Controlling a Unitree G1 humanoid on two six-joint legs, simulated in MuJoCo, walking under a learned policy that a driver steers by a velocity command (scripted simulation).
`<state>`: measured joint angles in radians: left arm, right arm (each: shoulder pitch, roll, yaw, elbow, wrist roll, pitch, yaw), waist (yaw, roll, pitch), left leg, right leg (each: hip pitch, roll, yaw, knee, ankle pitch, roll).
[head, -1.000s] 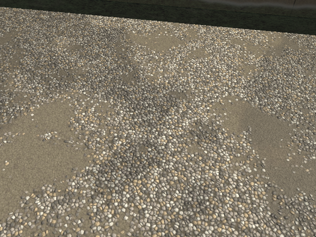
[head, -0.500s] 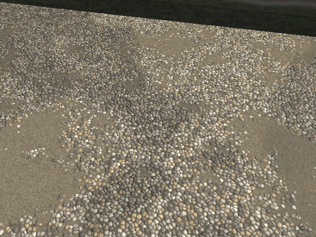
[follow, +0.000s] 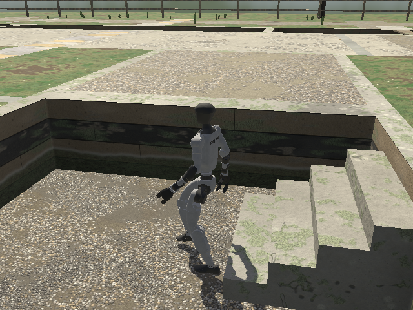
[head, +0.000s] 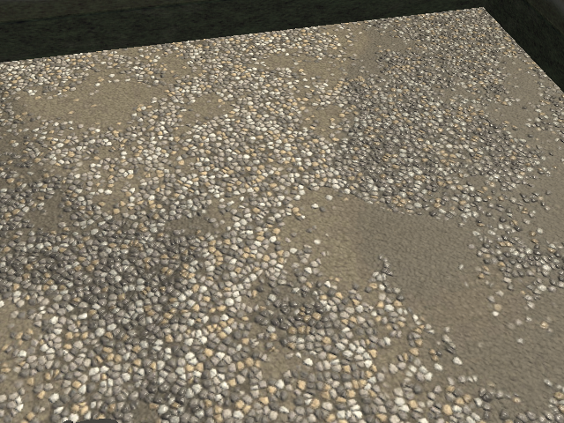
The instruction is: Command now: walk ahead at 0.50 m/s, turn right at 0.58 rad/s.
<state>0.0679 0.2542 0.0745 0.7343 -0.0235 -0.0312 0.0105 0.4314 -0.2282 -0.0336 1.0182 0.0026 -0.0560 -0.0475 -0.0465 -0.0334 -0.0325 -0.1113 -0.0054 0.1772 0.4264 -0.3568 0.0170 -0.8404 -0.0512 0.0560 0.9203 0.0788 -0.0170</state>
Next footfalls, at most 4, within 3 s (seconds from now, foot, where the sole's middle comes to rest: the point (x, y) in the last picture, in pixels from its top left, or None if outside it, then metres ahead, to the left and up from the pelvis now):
0.16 right None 0.25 -0.13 -0.77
0.58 left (288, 409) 0.55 -0.01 -0.77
1.02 right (403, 365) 0.64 -0.30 -0.77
1.46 left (297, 337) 0.73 -0.04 -0.77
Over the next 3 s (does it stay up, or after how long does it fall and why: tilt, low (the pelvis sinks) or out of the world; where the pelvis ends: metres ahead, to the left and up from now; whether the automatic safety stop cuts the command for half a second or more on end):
stays up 0.84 -0.11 0.02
